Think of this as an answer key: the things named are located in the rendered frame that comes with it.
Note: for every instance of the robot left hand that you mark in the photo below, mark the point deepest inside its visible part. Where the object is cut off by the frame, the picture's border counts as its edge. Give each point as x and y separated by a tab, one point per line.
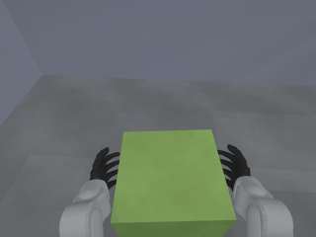
100	169

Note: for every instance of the robot right hand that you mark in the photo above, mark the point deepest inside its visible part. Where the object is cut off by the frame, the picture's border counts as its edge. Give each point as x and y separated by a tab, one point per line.
238	166

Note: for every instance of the carton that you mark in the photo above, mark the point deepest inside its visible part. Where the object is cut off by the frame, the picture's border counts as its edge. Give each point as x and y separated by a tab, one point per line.
171	183

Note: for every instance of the robot left forearm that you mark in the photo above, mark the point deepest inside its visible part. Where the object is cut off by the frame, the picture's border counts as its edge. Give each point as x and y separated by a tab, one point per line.
85	216

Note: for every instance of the robot right forearm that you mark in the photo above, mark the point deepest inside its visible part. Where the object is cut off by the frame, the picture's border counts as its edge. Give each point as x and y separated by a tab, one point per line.
264	215

